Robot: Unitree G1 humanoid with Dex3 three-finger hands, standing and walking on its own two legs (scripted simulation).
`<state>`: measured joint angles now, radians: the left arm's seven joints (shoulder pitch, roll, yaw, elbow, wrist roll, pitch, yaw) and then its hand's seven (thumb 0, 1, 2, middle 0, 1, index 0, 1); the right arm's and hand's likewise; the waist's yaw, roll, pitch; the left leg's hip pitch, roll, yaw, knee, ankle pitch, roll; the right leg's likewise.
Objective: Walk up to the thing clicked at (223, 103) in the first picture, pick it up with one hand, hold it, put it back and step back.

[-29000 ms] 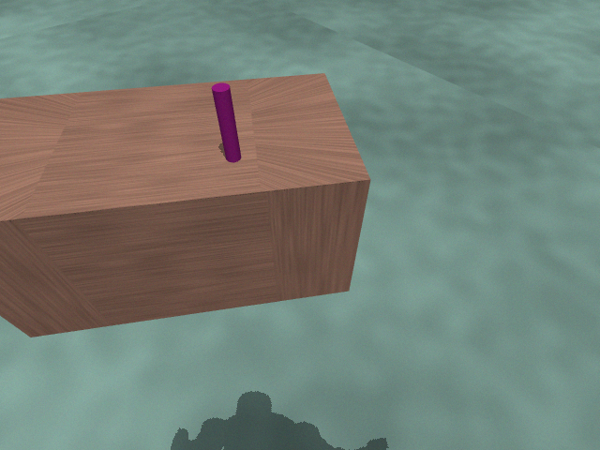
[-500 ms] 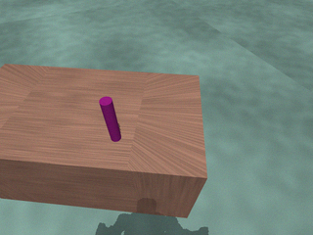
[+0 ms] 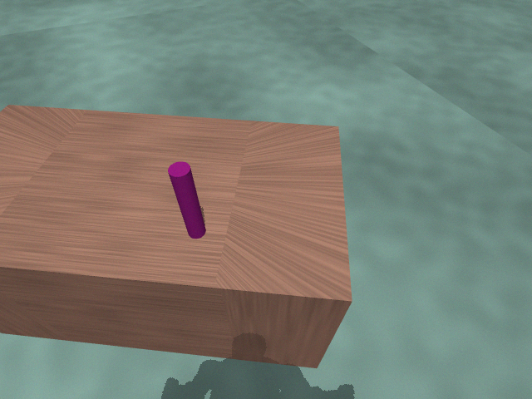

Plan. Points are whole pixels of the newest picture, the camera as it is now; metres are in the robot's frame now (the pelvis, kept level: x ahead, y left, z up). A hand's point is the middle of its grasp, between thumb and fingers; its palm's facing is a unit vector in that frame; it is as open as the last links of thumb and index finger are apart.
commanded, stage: stand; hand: left
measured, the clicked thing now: (189, 203) +0.51 +0.21 -0.07
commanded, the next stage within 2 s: step back in 0.12 s
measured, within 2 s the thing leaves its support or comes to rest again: neither
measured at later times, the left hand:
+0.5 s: hand out of the picture +0.03 +0.28 -0.17, palm faces -0.02 -0.91 -0.41, open 7.3 cm
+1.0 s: hand out of the picture -0.05 +0.32 -0.18, palm faces -0.07 -0.92 -0.39, open 7.3 cm
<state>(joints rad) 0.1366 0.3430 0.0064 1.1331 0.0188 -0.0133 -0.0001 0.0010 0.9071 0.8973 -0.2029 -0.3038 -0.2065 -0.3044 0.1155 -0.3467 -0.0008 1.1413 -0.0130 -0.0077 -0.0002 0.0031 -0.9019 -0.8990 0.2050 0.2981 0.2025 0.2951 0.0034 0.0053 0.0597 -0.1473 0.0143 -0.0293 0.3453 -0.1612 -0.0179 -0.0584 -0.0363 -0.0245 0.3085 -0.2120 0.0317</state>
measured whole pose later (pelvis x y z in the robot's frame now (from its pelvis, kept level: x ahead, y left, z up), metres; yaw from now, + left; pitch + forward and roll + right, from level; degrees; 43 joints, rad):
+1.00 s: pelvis -0.14 +0.05 -0.03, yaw -3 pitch -1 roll +0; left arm 0.15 0.39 0.07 0.87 0.02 0.04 0.01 0.00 0.91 0.90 -0.20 -0.30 -0.21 -0.30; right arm 0.10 -0.36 -0.05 0.84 -0.02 0.03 -0.02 0.00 -0.90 -0.90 0.21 0.30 0.21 0.30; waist 0.01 -0.02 0.20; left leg -0.33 0.00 0.08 0.68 -0.32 0.04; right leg -0.29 0.03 0.07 0.73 -0.41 0.00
